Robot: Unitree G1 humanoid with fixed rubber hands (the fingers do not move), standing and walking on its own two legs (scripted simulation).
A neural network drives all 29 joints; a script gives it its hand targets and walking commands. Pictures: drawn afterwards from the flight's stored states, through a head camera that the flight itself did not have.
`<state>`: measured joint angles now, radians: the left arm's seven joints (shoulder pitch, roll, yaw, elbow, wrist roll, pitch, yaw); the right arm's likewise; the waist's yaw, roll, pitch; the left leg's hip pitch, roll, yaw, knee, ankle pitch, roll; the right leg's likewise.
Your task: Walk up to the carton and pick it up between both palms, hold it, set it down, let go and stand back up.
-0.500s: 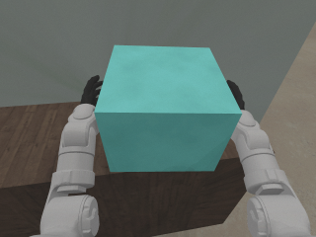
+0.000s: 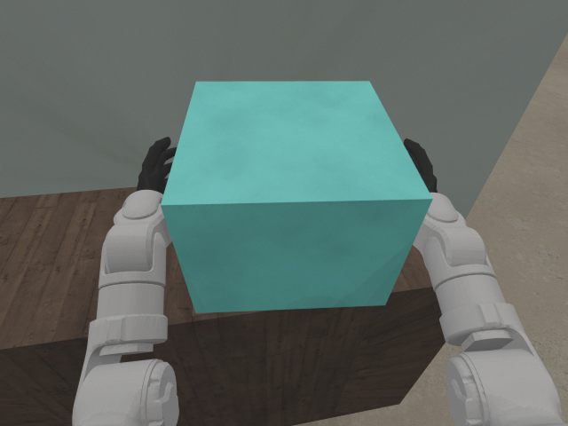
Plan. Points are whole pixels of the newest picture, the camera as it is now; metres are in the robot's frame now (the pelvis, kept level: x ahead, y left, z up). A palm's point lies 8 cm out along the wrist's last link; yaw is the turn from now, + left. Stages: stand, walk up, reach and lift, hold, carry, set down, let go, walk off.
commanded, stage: reach and lift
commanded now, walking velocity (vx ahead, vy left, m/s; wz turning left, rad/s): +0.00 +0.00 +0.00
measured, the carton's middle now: (287, 190) +0.41 -0.01 +0.16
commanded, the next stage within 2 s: hold in 0.42 s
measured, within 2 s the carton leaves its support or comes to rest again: neither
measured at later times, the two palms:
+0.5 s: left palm (140, 187) +0.35 +0.18 +0.21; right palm (427, 186) +0.35 -0.18 +0.21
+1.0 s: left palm (140, 179) +0.36 +0.18 +0.22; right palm (427, 176) +0.36 -0.18 +0.22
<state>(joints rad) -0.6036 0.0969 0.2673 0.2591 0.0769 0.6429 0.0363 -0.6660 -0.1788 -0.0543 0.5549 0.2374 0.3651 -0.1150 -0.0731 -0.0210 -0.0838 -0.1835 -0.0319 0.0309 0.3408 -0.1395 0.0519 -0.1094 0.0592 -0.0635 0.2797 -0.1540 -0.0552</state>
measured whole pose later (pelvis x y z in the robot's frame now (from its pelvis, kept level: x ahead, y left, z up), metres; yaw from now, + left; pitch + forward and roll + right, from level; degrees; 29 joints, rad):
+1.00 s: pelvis -0.01 +0.00 +0.00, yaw +0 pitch -1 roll -1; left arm -0.69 0.11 0.29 0.25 0.10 0.77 0.03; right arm -0.77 -0.20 -0.07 0.59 0.26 0.47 -0.12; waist -0.06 -0.02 -0.13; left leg -0.20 -0.03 0.03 0.33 -0.12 0.05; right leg -0.13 0.06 -0.05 0.29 -0.14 -0.06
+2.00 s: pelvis -0.01 +0.00 +0.00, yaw -1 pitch -2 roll -1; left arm -0.69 0.11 0.31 0.22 0.11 0.79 0.02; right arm -0.77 -0.19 -0.08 0.56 0.26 0.50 -0.11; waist -0.06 -0.02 -0.13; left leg -0.19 -0.03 0.02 0.34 -0.12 0.05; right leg -0.13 0.06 -0.04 0.29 -0.13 -0.05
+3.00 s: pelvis -0.01 +0.00 +0.00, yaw -1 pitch -2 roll -1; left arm -0.66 0.09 0.31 0.17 0.12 0.81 0.02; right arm -0.74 -0.19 -0.07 0.52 0.27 0.51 -0.12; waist -0.06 -0.01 -0.12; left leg -0.17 -0.04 0.02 0.33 -0.12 0.05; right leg -0.11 0.07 -0.03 0.28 -0.13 -0.05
